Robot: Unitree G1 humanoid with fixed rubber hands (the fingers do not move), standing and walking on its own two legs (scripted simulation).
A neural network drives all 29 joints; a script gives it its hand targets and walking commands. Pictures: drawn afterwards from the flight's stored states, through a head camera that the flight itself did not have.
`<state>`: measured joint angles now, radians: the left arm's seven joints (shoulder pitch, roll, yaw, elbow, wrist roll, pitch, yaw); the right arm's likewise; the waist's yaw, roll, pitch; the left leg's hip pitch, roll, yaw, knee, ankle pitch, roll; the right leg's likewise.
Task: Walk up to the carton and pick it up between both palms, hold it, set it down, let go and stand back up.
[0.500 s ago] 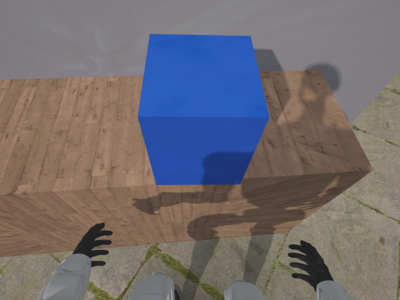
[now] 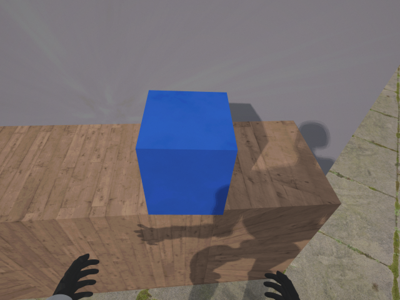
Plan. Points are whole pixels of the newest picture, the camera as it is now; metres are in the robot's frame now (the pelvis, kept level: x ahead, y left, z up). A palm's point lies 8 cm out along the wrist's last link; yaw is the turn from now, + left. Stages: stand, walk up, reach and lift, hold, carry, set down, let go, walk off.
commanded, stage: reach and lift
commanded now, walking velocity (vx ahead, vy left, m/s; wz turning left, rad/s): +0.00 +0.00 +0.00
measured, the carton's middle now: (187, 154) +0.48 +0.03 +0.01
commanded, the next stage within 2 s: none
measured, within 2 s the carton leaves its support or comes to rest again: neither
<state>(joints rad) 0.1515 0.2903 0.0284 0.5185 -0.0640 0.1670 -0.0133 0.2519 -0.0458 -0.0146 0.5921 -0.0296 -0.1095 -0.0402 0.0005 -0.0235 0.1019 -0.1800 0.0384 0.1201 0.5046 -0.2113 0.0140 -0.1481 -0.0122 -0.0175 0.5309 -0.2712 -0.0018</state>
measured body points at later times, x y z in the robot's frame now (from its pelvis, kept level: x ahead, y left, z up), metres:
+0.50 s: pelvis +0.02 +0.01 +0.00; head +0.01 +0.03 +0.45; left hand +0.23 +0.25 -0.06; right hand +0.23 -0.17 -0.05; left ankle +0.05 +0.11 -0.73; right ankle +0.02 -0.12 -0.73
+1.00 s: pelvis +0.06 +0.01 +0.00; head +0.05 +0.03 +0.45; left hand +0.25 +0.24 -0.02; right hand +0.29 -0.17 -0.02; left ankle +0.05 +0.11 -0.73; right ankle +0.02 -0.12 -0.73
